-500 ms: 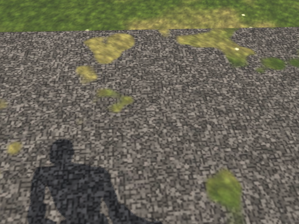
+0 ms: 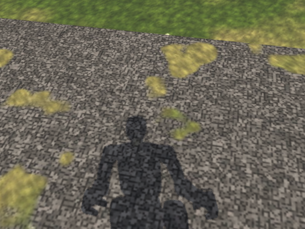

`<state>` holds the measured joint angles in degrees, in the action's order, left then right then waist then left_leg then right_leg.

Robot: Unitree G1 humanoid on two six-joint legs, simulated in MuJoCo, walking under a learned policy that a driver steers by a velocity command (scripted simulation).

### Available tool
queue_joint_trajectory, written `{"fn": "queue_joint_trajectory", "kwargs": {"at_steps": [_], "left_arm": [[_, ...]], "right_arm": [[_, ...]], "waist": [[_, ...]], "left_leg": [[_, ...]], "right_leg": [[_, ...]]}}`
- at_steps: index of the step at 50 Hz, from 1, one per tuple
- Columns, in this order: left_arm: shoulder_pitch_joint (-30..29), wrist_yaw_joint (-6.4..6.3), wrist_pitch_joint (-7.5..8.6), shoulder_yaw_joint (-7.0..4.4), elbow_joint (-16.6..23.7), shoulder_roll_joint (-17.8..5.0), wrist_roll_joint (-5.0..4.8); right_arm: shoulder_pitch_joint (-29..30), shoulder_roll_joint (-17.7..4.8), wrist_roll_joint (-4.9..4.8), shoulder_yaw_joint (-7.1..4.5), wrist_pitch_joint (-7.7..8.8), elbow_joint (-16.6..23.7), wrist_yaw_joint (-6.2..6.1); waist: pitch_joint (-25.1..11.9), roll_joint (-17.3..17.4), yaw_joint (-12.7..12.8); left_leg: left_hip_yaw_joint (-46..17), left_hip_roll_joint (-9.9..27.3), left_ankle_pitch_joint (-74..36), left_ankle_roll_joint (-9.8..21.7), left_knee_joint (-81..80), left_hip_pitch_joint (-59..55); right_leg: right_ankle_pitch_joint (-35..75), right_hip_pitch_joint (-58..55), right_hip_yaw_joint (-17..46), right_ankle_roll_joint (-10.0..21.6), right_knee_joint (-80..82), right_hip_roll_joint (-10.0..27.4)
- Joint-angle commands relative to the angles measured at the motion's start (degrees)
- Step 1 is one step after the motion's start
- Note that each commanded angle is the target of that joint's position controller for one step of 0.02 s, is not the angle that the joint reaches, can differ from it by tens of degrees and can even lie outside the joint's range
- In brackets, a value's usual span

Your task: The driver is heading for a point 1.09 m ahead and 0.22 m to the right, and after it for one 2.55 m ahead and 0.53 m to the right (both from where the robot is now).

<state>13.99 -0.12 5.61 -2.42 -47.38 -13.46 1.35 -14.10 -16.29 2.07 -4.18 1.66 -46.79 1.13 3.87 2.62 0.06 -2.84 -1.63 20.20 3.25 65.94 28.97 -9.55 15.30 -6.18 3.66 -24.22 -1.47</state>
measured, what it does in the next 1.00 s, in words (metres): steps on the spot, turning right: left foot, then right foot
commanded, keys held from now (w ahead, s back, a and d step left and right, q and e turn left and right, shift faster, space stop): no key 0.10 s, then e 0.82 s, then no key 0.08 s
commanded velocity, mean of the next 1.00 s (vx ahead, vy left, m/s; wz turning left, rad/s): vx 0.07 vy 0.00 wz -0.31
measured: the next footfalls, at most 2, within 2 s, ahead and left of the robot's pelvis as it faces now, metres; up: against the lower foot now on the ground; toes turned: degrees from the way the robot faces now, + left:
left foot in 0.24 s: +0.20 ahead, +0.11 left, +0.00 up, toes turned +0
right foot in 0.66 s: +0.10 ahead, -0.08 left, +0.00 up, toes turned -17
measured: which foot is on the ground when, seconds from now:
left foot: up 0.00-0.22, down 0.24-0.66, up 0.68-1.00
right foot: down 0.00-0.24, up 0.26-0.64, down 0.66-1.00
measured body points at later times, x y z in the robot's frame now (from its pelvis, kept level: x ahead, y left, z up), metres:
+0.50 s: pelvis +0.09 +0.03 +0.00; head +0.12 +0.03 +0.45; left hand +0.19 +0.28 -0.14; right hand +0.17 -0.24 -0.12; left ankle +0.16 +0.11 -0.74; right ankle +0.07 -0.08 -0.68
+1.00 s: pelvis +0.07 +0.00 +0.00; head +0.10 -0.03 +0.45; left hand +0.27 +0.21 -0.10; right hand +0.07 -0.29 -0.13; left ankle +0.14 +0.12 -0.69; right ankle +0.06 -0.07 -0.74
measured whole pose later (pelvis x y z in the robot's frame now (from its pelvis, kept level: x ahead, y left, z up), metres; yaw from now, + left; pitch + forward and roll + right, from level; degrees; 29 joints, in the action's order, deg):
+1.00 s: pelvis +0.07 +0.00 +0.00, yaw -25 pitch +2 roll +1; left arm 15.1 -0.5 -1.7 -3.9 -42.8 -15.3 0.9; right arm -10.2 -15.2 1.0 -3.3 -2.9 -46.6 -1.4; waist 2.1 0.8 0.8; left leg -2.1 -0.6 21.2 -2.0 50.2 26.1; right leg -10.5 14.6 6.2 5.1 -24.3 -6.1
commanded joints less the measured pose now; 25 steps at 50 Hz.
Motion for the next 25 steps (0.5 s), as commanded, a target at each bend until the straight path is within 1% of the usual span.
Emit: {"fn": "queue_joint_trajectory", "kwargs": {"at_steps": [1,3,5,6,8,9,10,11,12,13,14,15,16,17,18,19,21,23,25], "left_arm": [[2.52,0.33,1.61,-0.53,0.97,-4.99,-0.27],[1.52,0.41,0.92,-0.37,0.64,-5.22,-0.19],[2.14,0.46,0.23,-0.32,-0.11,-5.68,-0.42],[3.87,0.59,-0.07,-0.21,-1.07,-5.64,-0.53],[6.22,0.8,-0.64,-0.2,-2.73,-6.28,-0.89],[6.39,0.72,-0.93,-0.28,-3.17,-6.68,-1.02],[5.99,0.54,-1.26,-0.33,-3.43,-6.94,-1.27],[6.53,0.34,-1.56,-0.29,-3.72,-6.7,-1.42],[8.53,0.15,-1.6,-0.02,-3.66,-5.65,-1.19],[12.59,-0.09,-1.81,0.86,-2.5,-1.75,-1.32],[13.32,-0.77,-3.21,0.99,-3.21,-1.02,-2.33],[9.51,-0.94,-4.33,-0.32,-2.54,-5.29,-1.51],[7.19,-0.73,-5.04,-1.09,-1.92,-5.9,-0.64],[6.9,-0.51,-5.65,-1.4,-1.94,-5.36,-0.44],[7.22,-0.34,-6.3,-1.54,-2.08,-4.58,-0.25],[8.1,-0.36,-6.86,-1.59,-2.53,-3.76,0.08],[8.05,-0.37,-7.71,-1.82,-2.26,-2.94,0.1],[6.07,-0.14,-8.53,-1.74,-1.07,-2.26,0.01],[3.66,0.36,-9.21,-1.45,0.52,-1.91,0.05]], "right_arm": [[-6.35,0.53,0.12,0.36,-0.7,1.5,0.49],[-3.15,1.46,-0.11,1.25,-0.89,2.31,0.91],[0.57,1.98,-0.34,2.09,-0.89,2.95,1.15],[1.92,2.1,-0.29,2.41,-0.84,2.93,1.02],[3.25,1.61,-0.19,2.65,-0.59,2.7,0.35],[3.38,1.28,-0.18,2.68,-0.29,2.46,-0.05],[2.55,1.19,-0.07,2.71,0.2,1.88,-0.49],[0.84,0.34,0.27,2.54,0.89,0.91,-1.09],[-1.35,-2.51,0.79,1.95,1.73,0.4,-1.8],[-3.15,-6.63,1.0,1.22,1.95,1.02,-2.34],[-3.42,-7.58,-1.03,0.44,0.83,1.05,-2.76],[-3.86,-6.22,-1.78,0.54,0.31,1.24,-3.0],[-2.02,-4.93,-1.75,0.96,-0.01,1.27,-3.33],[0.59,-3.43,-1.41,1.38,-0.29,1.61,-3.68],[2.55,-2.54,-1.32,1.53,-0.37,1.89,-4.13],[3.67,-2.02,-1.07,1.54,-0.42,2.1,-4.35],[4.3,-1.27,-0.78,1.56,-0.42,2.16,-4.51],[4.17,-1.6,-0.58,1.32,-0.47,1.77,-4.53],[4.03,-2.47,-0.41,0.94,-0.71,1.46,-4.31]], "waist": [[-6.09,-7.59,-2.64],[-6.13,-8.72,-2.6],[-6.38,-9.41,-1.36],[-6.73,-9.22,-0.48],[-6.39,-8.92,0.28],[-5.81,-8.62,0.21],[-5.27,-7.71,-0.55],[-5.18,-5.69,-1.16],[-7.25,-2.08,-1.11],[-11.46,6.69,0.65],[-14.52,11.23,-1.55],[-11.75,7.19,-3.07],[-8.86,4.72,-2.06],[-7.33,3.41,-0.29],[-6.3,3.67,1.07],[-6.25,3.55,1.78],[-6.8,2.81,2.19],[-6.38,3.9,1.76],[-6.33,5.23,0.95]], "left_leg": [[-1.17,1.08,-2.92,-1.16,-4.55,1.06],[0.75,1.45,-7.73,-1.43,-12.88,-1.42],[3.21,1.26,-12.34,-1.54,-20.52,-5.93],[3.73,1.24,-13.61,-1.68,-23.32,-7.97],[4.13,1.03,-14.12,-1.56,-27.87,-10.29],[4.07,0.88,-14.0,-1.26,-30.82,-11.29],[4.23,0.63,-15.72,-0.86,-35.7,-13.86],[3.71,0.88,-18.91,-0.56,-41.7,-18.19],[-1.37,7.04,-28.86,-0.1,-43.33,-24.68],[-11.08,20.13,-48.48,3.28,-40.18,-32.94],[-15.74,24.62,-47.11,11.36,-41.85,-32.45],[-16.17,24.03,-40.65,13.41,-45.06,-29.55],[-13.41,22.07,-36.24,12.66,-47.02,-26.18],[-9.88,20.28,-33.52,11.23,-48.59,-22.96],[-6.7,18.94,-30.93,10.2,-49.94,-19.76],[-4.2,17.65,-30.26,9.81,-50.15,-17.79],[-0.83,16.97,-28.35,9.95,-50.13,-16.08],[0.89,17.15,-23.19,10.05,-50.35,-15.37],[2.01,17.45,-17.84,9.84,-50.19,-14.65]], "right_leg": [[42.36,-5.29,9.63,8.93,8.63,16.11],[41.21,-3.64,5.25,7.85,8.92,14.08],[39.18,-2.26,2.59,7.01,8.67,12.61],[37.8,-2.46,3.24,6.84,8.24,12.49],[34.51,-3.87,5.82,6.61,6.39,13.01],[32.22,-4.49,7.29,6.33,5.01,13.15],[28.91,-4.36,8.3,5.56,2.79,12.65],[24.04,-3.46,9.13,4.03,-0.31,11.23],[14.18,-0.82,9.05,1.92,-4.22,9.11],[-11.2,5.5,5.74,-0.11,-12.25,4.61],[-25.0,9.22,2.87,-0.67,-22.12,-0.25],[-28.24,12.96,4.68,-1.06,-30.69,-0.6],[-25.96,14.55,6.09,-1.36,-35.35,0.3],[-22.92,14.1,6.91,-1.95,-36.78,1.49],[-19.91,12.53,7.03,-2.64,-37.16,2.36],[-17.91,11.22,6.14,-3.29,-38.63,2.1],[-16.13,10.28,5.4,-4.09,-38.62,1.99],[-15.03,10.24,4.9,-4.17,-34.47,2.54],[-14.71,8.45,4.11,-3.67,-28.86,2.96]]}}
